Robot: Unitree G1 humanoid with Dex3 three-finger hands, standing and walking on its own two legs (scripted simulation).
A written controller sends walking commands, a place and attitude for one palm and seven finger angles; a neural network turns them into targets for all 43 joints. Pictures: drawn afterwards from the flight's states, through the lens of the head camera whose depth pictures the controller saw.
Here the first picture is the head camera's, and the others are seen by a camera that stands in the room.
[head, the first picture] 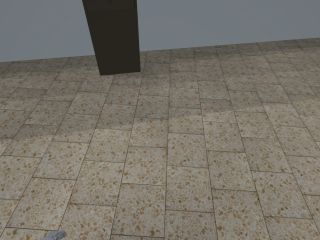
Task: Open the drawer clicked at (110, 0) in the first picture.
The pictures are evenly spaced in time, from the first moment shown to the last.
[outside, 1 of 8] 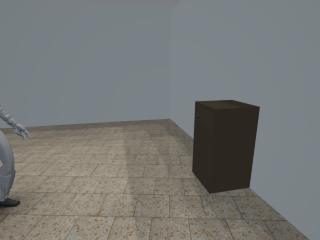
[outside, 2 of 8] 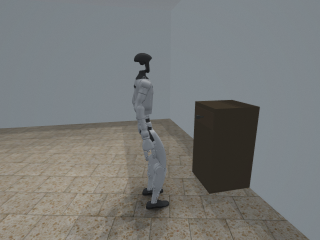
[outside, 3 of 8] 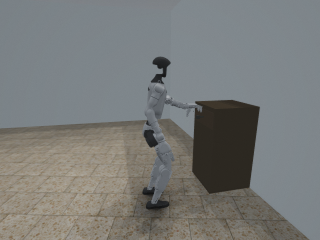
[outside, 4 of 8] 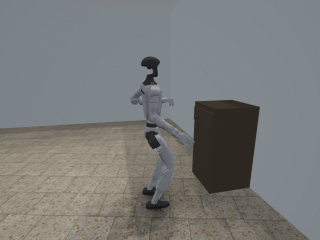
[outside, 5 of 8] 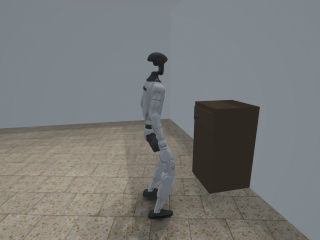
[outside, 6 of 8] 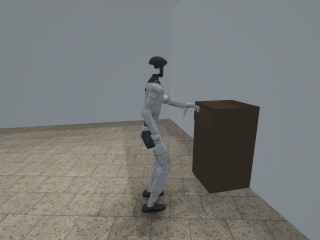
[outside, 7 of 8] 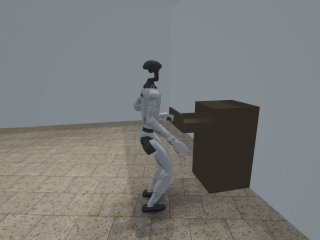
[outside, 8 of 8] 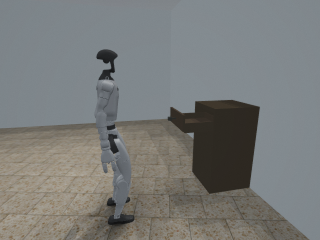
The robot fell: no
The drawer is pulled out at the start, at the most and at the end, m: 0.00 0.30 0.29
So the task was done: yes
